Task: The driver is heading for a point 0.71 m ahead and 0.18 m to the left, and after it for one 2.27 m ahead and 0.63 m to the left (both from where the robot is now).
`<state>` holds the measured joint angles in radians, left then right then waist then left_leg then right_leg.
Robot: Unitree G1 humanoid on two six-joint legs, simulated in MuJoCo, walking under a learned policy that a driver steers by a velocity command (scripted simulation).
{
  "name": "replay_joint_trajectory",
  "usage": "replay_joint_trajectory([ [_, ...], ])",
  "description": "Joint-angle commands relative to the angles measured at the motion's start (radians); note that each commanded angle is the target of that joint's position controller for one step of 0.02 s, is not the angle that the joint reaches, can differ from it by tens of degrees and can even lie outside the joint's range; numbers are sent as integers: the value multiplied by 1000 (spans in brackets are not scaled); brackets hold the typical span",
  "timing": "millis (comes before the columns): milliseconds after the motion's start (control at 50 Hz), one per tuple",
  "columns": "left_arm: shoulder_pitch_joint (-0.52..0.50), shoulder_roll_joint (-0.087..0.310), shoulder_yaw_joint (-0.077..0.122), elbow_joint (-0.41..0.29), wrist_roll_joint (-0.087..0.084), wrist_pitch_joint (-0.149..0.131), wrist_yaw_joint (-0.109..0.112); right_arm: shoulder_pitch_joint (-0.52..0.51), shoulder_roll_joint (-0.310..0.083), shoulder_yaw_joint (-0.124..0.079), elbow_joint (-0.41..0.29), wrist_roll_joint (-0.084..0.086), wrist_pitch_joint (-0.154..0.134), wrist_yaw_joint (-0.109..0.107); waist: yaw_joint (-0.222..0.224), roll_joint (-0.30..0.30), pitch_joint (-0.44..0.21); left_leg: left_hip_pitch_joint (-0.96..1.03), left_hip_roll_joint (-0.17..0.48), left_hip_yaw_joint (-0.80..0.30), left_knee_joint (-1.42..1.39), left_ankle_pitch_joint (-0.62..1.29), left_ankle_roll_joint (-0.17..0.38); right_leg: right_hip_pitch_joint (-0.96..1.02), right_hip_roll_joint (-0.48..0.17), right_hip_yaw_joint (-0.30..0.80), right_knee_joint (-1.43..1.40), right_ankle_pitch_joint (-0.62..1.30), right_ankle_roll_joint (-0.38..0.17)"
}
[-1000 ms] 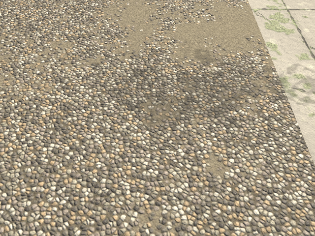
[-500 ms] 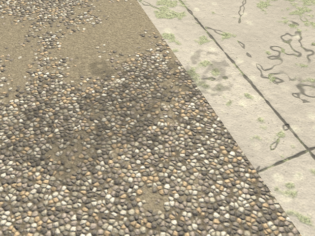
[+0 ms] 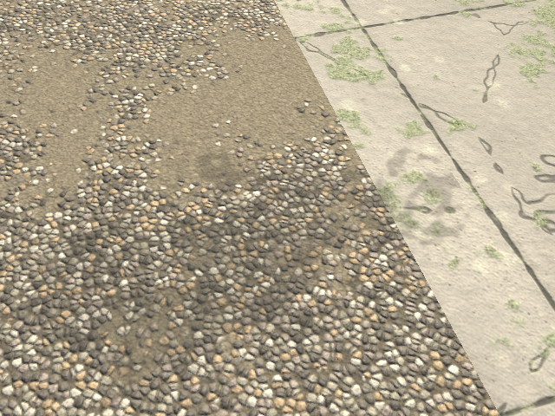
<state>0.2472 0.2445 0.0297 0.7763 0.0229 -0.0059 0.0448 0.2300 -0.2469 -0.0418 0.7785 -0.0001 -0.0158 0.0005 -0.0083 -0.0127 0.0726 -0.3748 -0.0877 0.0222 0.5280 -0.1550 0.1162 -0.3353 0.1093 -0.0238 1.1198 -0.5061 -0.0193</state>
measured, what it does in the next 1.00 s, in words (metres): walks ahead, turning left: right foot, then left foot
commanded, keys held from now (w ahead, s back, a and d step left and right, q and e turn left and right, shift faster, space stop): w+q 0.50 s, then q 0.34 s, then no key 0.12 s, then e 0.04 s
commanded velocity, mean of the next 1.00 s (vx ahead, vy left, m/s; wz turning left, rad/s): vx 0.25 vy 0.00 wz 0.53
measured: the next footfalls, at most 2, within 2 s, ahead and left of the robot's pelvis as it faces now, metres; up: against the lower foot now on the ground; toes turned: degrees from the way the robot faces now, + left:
right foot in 0.38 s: +0.16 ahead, -0.14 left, +0.00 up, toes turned +17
left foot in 0.80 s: +0.29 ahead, +0.15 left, +0.00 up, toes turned +30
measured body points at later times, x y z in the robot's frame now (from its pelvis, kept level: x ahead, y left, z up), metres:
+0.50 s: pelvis +0.11 -0.04 +0.02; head +0.12 -0.06 +0.47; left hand +0.13 +0.26 -0.08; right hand +0.30 -0.27 -0.10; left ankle +0.09 +0.07 -0.67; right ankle +0.12 -0.15 -0.73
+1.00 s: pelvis +0.23 +0.04 +0.01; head +0.26 +0.08 +0.45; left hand +0.17 +0.31 -0.13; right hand +0.49 -0.10 -0.10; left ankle +0.25 +0.13 -0.73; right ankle +0.29 -0.09 -0.65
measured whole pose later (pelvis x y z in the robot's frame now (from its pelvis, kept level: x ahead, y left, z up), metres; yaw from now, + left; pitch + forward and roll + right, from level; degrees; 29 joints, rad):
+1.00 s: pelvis +0.23 +0.04 +0.01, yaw +33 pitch +1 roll +0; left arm 0.23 0.25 0.03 0.74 0.03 0.02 0.02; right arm 0.17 -0.25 -0.05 0.70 -0.01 0.01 0.00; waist 0.02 -0.03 0.09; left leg -0.35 -0.11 -0.01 0.45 -0.12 0.10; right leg -0.53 -0.05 0.00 1.12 -0.42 0.03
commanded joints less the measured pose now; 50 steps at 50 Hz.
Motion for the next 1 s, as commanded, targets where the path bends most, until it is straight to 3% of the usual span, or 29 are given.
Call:
replay_joint_trajectory([
  [20,22,128,31,-81,18,14,-5,32,-114,-36,-57,7,22,-8,18,5,-109,199,302,-398,-222,380,209,-216,-97,95,105,38,38],
  [60,31,107,23,-84,23,33,-21,26,-129,-43,-54,-3,30,-5,26,64,-117,122,219,-368,-290,10,159,-155,-100,70,-2,100,51],
  [100,14,87,16,-92,18,30,-33,39,-157,-57,-52,-13,26,0,15,102,-109,100,187,-383,-336,-215,145,-156,-108,56,-110,126,63],
  [200,-89,92,15,-124,17,7,-32,83,-187,-79,-54,-22,18,11,-37,126,-105,123,184,-455,-346,-350,127,-180,-117,52,-300,173,84],
  [280,-119,100,15,-139,5,-13,-37,91,-200,-88,-69,-26,22,22,-52,142,-110,106,180,-516,-307,-431,119,-127,-89,55,-408,124,59],
  [320,-89,94,13,-142,-4,-29,-34,57,-201,-91,-85,-30,23,25,-25,134,-103,29,169,-538,-278,-456,108,-15,-65,56,-503,105,34],
  [360,39,89,14,-104,-14,-48,-16,-17,-179,-88,-105,-24,25,21,73,88,-77,-152,106,-512,-199,-488,55,248,-65,61,-726,197,1],
  [380,121,161,32,-87,-6,-58,0,-30,-129,-75,-121,-14,15,17,106,-11,-83,-295,43,-417,-50,-503,-3,397,-205,190,-825,85,-26],
  [400,161,284,59,-95,16,-57,10,-27,-39,-49,-154,8,1,18,112,-229,-135,-414,-91,-189,261,-451,-55,468,-483,560,-976,-239,-97],
  [420,103,293,70,-92,27,-53,10,-56,-113,-56,-151,-36,-7,19,75,-131,-27,-482,-20,-154,401,-322,-57,340,-533,668,-1017,-309,-144],
  [440,78,226,56,-92,17,-56,3,-54,-140,-65,-149,-45,-12,29,40,-82,0,-460,35,-171,441,-249,-57,290,-498,604,-993,-269,-155],
  [460,43,174,43,-94,5,-61,-7,-26,-140,-65,-128,-43,-12,40,15,-69,14,-436,51,-159,457,-191,-73,276,-434,490,-997,-169,-129],
  [500,33,140,34,-95,2,-72,-13,4,-128,-63,-104,-44,-1,57,13,-121,-11,-401,68,-110,532,-111,-99,278,-351,297,-1002,53,-106],
  [520,49,129,32,-86,3,-77,-17,-13,-119,-59,-112,-44,3,61,17,-111,-9,-397,77,-100,555,-86,-106,277,-338,232,-989,206,-109],
  [580,102,133,37,-59,2,-81,-30,-75,-90,-47,-143,-40,16,68,27,-97,-27,-387,82,-52,522,-62,-137,305,-328,74,-898,737,-117],
  [600,114,136,38,-52,1,-77,-30,-101,-80,-42,-153,-38,19,70,35,-107,-34,-374,84,-32,484,-54,-143,311,-324,37,-872,836,-116],
  [680,121,155,46,-37,-8,-59,-25,-197,-44,-19,-193,-34,25,83,59,-142,-34,-227,84,43,221,5,-120,279,-310,-66,-808,924,-94],
  [720,131,177,55,-25,-11,-51,-21,-192,-60,-21,-197,-36,24,76,59,-155,-56,-136,55,85,131,-19,-90,292,-318,-85,-739,1007,-78],
  [760,127,195,62,-22,-19,-44,-13,-100,-93,-34,-177,-45,15,62,21,-147,-115,-6,11,93,46,-50,-46,305,-324,-96,-570,1122,-67],
  [780,115,198,61,-24,-28,-40,-11,16,-112,-44,-140,-58,2,53,-34,-98,-182,144,-16,81,-59,37,-21,269,-303,-123,-396,1059,-47],
  [800,134,184,56,-37,-26,-42,-13,120,-167,-61,-117,-70,-11,38,-87,-6,-266,374,97,-58,-99,224,23,86,-272,-138,-149,744,-5],
  [820,221,50,23,-101,-21,-36,-27,110,-309,-89,-146,-50,-13,25,-4,256,-391,688,469,-500,15,842,187,-278,-120,-132,196,-190,49],
  [840,162,140,37,-91,5,-17,-23,202,-293,-103,-149,12,8,11,-109,140,-526,669,479,-584,-40,841,283,-281,-99,39,291,-138,46],
  [860,112,132,37,-95,-8,-8,-23,118,-236,-84,-145,13,18,0,-69,102,-388,555,444,-469,-76,723,269,-316,-148,60,294,-52,45],
  [880,68,124,30,-92,-6,-10,-22,41,-158,-59,-149,13,24,-4,-43,66,-252,397,383,-387,-122,641,225,-305,-175,55,211,10,44],
  [900,56,123,31,-88,2,-4,-21,-8,-120,-43,-147,7,26,-7,-6,60,-177,293,320,-335,-154,583,175,-269,-191,57,136,45,45],
  [940,125,118,31,-56,14,27,-23,-42,-103,-33,-140,-6,22,-7,39,80,-163,152,263,-253,-182,599,145,-139,-174,33,65,86,49],
  [1000,153,84,23,-30,0,42,-28,-43,-105,-28,-118,-21,5,-1,52,78,-191,109,254,-205,-210,546,136,-70,-156,23,-47,122,42],
])
Velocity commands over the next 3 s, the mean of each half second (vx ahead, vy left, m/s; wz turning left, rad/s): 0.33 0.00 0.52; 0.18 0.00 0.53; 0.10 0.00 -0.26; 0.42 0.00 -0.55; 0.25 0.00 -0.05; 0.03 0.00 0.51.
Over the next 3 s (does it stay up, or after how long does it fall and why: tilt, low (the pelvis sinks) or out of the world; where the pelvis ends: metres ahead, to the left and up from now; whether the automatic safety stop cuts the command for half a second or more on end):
stays up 0.70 0.08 0.01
